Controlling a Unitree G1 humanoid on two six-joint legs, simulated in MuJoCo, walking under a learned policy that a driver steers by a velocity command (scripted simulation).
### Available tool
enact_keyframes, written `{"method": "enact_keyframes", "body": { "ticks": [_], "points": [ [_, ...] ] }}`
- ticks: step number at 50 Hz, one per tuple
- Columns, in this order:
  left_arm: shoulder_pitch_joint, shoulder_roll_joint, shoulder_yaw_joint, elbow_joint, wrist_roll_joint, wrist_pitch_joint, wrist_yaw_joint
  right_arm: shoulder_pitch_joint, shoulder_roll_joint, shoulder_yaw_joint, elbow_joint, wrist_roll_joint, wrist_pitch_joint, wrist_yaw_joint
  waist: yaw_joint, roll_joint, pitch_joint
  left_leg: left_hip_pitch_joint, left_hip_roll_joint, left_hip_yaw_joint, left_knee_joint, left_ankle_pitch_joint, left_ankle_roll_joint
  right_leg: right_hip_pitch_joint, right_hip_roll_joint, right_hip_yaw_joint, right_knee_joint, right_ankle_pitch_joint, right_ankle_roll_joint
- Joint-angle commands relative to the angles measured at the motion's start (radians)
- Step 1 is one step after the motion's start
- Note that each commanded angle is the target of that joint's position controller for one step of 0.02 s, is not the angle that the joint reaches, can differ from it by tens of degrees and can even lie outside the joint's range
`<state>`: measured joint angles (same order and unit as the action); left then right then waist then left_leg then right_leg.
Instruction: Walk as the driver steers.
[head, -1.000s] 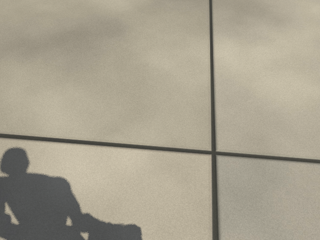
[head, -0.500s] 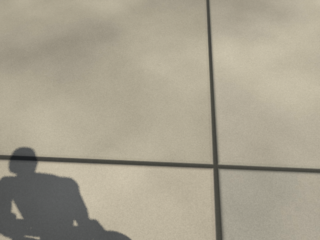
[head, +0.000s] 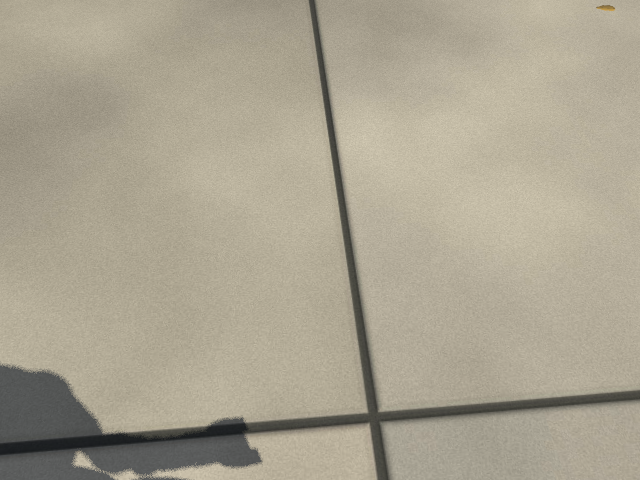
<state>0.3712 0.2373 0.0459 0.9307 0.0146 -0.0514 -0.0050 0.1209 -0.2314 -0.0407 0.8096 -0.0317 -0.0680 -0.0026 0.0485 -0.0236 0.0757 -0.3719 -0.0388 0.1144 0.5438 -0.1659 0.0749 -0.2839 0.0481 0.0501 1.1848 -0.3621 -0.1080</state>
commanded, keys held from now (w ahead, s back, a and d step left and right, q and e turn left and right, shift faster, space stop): w+e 0.10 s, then w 0.22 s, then w+q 0.68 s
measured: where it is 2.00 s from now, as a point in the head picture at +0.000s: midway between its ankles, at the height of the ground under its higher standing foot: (329, 236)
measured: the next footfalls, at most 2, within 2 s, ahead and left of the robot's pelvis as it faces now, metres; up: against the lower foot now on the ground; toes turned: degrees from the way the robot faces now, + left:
right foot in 0.40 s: +0.34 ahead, -0.17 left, +0.00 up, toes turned -13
left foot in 0.94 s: +0.63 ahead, +0.01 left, +0.00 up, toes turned +14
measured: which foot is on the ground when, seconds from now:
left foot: down 0.00-0.42, up 0.44-0.92, down 0.94-1.00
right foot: up 0.00-0.38, down 0.40-0.94, up 0.96-1.00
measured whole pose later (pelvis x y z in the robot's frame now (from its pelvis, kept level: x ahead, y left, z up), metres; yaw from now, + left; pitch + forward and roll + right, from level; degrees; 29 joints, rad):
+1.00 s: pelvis +0.52 -0.05 -0.01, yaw +11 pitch +0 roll +0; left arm 0.35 0.21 0.04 0.96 0.02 -0.07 0.01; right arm 0.11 -0.24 -0.07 0.84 -0.03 -0.03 0.03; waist 0.01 -0.01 0.08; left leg -0.44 -0.08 0.13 0.65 -0.22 0.16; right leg -0.19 -0.06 -0.13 1.15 -0.43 0.00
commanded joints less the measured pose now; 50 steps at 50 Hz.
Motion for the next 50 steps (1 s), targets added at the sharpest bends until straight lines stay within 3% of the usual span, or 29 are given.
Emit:
{"method": "enact_keyframes", "body": {
  "ticks": [1, 4, 7, 10, 15, 17, 18, 19, 20, 21, 22, 23, 24, 25, 26, 27, 31, 35, 40, 43, 45, 46, 47, 48, 49, 50],
  "points": [
    [0.036, 0.058, 0.017, -0.065, 0.023, 0.017, -0.021, 0.122, -0.068, -0.019, 0.002, 0.008, -0.030, -0.005, -0.033, 0.067, -0.045, 0.176, 0.323, -0.365, -0.377, -0.096, 0.125, -0.239, -0.116, 0.026, 0.047, 0.045, 0.007],
    [-0.044, 0.036, 0.014, -0.107, 0.024, 0.038, -0.036, 0.174, -0.069, -0.020, 0.035, 0.020, -0.056, 0.001, -0.029, 0.078, -0.030, 0.174, 0.324, -0.237, -0.419, 0.035, 0.129, -0.299, -0.144, 0.011, -0.012, 0.101, 0.018],
    [-0.150, 0.027, 0.009, -0.151, 0.022, 0.040, -0.048, 0.217, -0.077, -0.020, 0.059, 0.009, -0.060, 0.006, -0.037, 0.070, -0.010, 0.194, 0.300, -0.133, -0.440, 0.094, 0.124, -0.377, -0.147, 0.008, -0.123, 0.214, 0.035],
    [-0.240, 0.008, -0.006, -0.175, 0.018, 0.030, -0.056, 0.239, -0.084, -0.016, 0.080, 0.009, -0.061, 0.014, -0.047, 0.076, 0.003, 0.184, 0.256, -0.032, -0.436, 0.162, 0.100, -0.323, -0.125, -0.034, -0.340, 0.337, 0.042],
    [-0.392, 0.030, -0.012, -0.218, 0.024, 0.021, -0.058, 0.338, -0.129, -0.020, 0.134, 0.013, -0.042, 0.009, -0.094, 0.086, 0.027, 0.311, 0.295, -0.014, -0.407, 0.241, 0.094, -0.257, -0.099, -0.124, -0.551, 0.281, 0.028],
    [-0.399, 0.040, -0.009, -0.220, 0.033, 0.013, -0.050, 0.368, -0.139, -0.020, 0.160, 0.013, -0.024, 0.004, -0.092, 0.098, 0.021, 0.386, 0.311, -0.024, -0.331, 0.384, 0.093, -0.223, -0.079, -0.147, -0.606, 0.176, 0.005],
    [-0.353, 0.044, -0.005, -0.205, 0.037, 0.005, -0.044, 0.372, -0.144, -0.019, 0.171, 0.014, -0.017, 0.003, -0.067, 0.107, -0.004, 0.402, 0.306, -0.022, -0.247, 0.525, 0.088, -0.148, -0.050, -0.158, -0.643, 0.135, -0.008],
    [-0.217, 0.055, 0.004, -0.158, 0.042, -0.008, -0.037, 0.363, -0.145, -0.017, 0.177, 0.018, -0.009, 0.002, 0.000, 0.088, -0.068, 0.376, 0.278, 0.000, -0.085, 0.613, 0.073, 0.023, -0.019, -0.166, -0.724, 0.169, -0.025],
    [-0.028, 0.111, 0.026, -0.091, 0.056, -0.023, -0.023, 0.354, -0.123, -0.008, 0.164, 0.022, -0.009, 0.004, 0.067, 0.049, -0.189, 0.239, 0.231, 0.019, 0.127, 0.485, 0.050, 0.294, -0.072, -0.099, -0.728, 0.172, -0.053],
    [0.123, 0.227, 0.055, -0.077, 0.077, -0.029, -0.004, 0.368, -0.021, 0.020, 0.102, 0.053, -0.015, 0.015, 0.107, -0.147, -0.353, -0.112, 0.122, 0.064, 0.496, 0.046, 0.000, 0.638, -0.398, 0.303, -0.777, 0.027, -0.138],
    [0.129, 0.259, 0.068, -0.069, 0.037, -0.017, 0.004, 0.381, -0.062, 0.002, 0.106, 0.050, -0.012, 0.008, 0.093, -0.178, -0.393, -0.265, 0.027, -0.046, 0.692, -0.365, -0.001, 0.628, -0.523, 0.549, -0.903, 0.101, -0.187],
    [0.050, 0.209, 0.054, -0.072, 0.020, -0.015, 0.003, 0.299, -0.111, -0.018, 0.098, 0.039, -0.006, 0.003, 0.062, -0.068, -0.257, -0.307, 0.086, -0.142, 0.725, -0.291, 0.014, 0.512, -0.464, 0.388, -0.899, 0.143, -0.149],
    [-0.027, 0.139, 0.036, -0.075, 0.015, -0.023, -0.001, 0.271, -0.083, -0.014, 0.096, 0.041, -0.010, 0.007, 0.023, -0.051, -0.151, -0.287, 0.119, -0.146, 0.679, -0.210, 0.017, 0.371, -0.416, 0.255, -0.934, 0.205, -0.110],
    [-0.075, 0.084, 0.022, -0.078, 0.016, -0.032, -0.005, 0.274, -0.066, -0.017, 0.116, 0.035, -0.003, 0.007, -0.010, -0.025, -0.094, -0.247, 0.139, -0.149, 0.633, -0.163, 0.016, 0.282, -0.367, 0.154, -0.964, 0.267, -0.058],
    [-0.109, 0.051, 0.012, -0.073, 0.006, -0.036, -0.002, 0.287, -0.051, -0.019, 0.127, 0.018, 0.013, 0.014, -0.041, -0.044, -0.061, -0.214, 0.149, -0.144, 0.602, -0.126, 0.008, 0.214, -0.316, 0.076, -0.995, 0.264, -0.016],
    [-0.108, 0.051, 0.011, -0.069, 0.006, -0.044, 0.002, 0.322, -0.028, -0.017, 0.134, 0.009, 0.027, 0.023, -0.059, -0.088, -0.069, -0.176, 0.148, -0.137, 0.603, -0.103, 0.000, 0.178, -0.322, 0.039, -1.011, 0.298, -0.021],
    [-0.041, 0.052, 0.014, -0.029, 0.000, -0.070, 0.011, 0.212, -0.014, -0.026, 0.097, 0.004, 0.051, 0.039, -0.073, -0.047, -0.018, -0.280, 0.154, -0.124, 0.589, 0.013, -0.015, 0.184, -0.302, -0.089, -1.042, 0.445, -0.026],
    [0.008, 0.042, 0.008, 0.000, 0.005, -0.070, 0.018, 0.065, -0.001, -0.017, 0.041, 0.004, 0.049, 0.051, -0.058, -0.045, 0.023, -0.326, 0.144, -0.090, 0.403, 0.152, -0.017, 0.198, -0.280, -0.191, -1.042, 0.495, -0.026],
    [0.076, 0.089, 0.014, 0.034, 0.007, -0.061, 0.033, -0.089, -0.007, -0.003, -0.027, -0.003, 0.047, 0.065, -0.025, -0.039, 0.053, -0.267, 0.111, 0.001, 0.159, 0.148, 0.026, 0.297, -0.319, -0.260, -1.017, 0.594, -0.025],
    [0.076, 0.119, 0.021, 0.044, 0.011, -0.045, 0.042, -0.065, -0.029, -0.012, -0.032, -0.005, 0.048, 0.059, -0.052, -0.053, 0.017, -0.174, 0.043, 0.055, 0.112, 0.022, 0.080, 0.384, -0.328, -0.307, -0.876, 0.950, -0.011],
    [0.059, 0.153, 0.032, 0.040, 0.016, -0.027, 0.044, 0.065, -0.058, -0.030, 0.002, -0.003, 0.045, 0.049, -0.110, -0.069, -0.069, -0.025, -0.031, 0.079, 0.089, -0.085, 0.128, 0.402, -0.328, -0.325, -0.634, 1.142, -0.006],
    [0.047, 0.168, 0.037, 0.030, 0.012, -0.017, 0.040, 0.187, -0.083, -0.045, 0.039, -0.007, 0.036, 0.042, -0.166, -0.046, -0.141, 0.145, -0.062, 0.062, 0.015, -0.075, 0.157, 0.335, -0.316, -0.333, -0.426, 1.052, 0.008],
    [0.040, 0.152, 0.032, 0.003, 0.010, -0.016, 0.034, 0.325, -0.172, -0.078, 0.072, -0.019, 0.031, 0.027, -0.225, 0.046, -0.233, 0.379, 0.063, -0.142, -0.055, -0.168, 0.210, 0.133, -0.281, -0.335, -0.123, 0.749, 0.042],
    [0.060, 0.042, 0.014, -0.082, -0.009, -0.027, 0.010, 0.279, -0.288, -0.106, 0.048, -0.006, 0.039, 0.019, -0.140, 0.321, -0.308, 0.674, 0.363, -0.747, -0.182, -0.171, 0.390, -0.344, -0.030, -0.264, 0.285, -0.157, 0.112],
    [-0.074, 0.122, 0.025, -0.114, -0.001, -0.044, 0.005, 0.307, -0.279, -0.103, 0.044, 0.015, 0.053, 0.015, -0.188, 0.133, -0.311, 0.673, 0.378, -0.839, -0.287, -0.149, 0.388, -0.481, -0.034, -0.038, 0.331, -0.129, 0.104],
    [-0.130, 0.105, 0.018, -0.135, -0.011, -0.060, 0.001, 0.251, -0.236, -0.092, 0.049, 0.018, 0.053, 0.003, -0.157, 0.078, -0.181, 0.566, 0.370, -0.686, -0.290, -0.086, 0.349, -0.520, -0.101, -0.014, 0.272, -0.026, 0.092]
  ]
}}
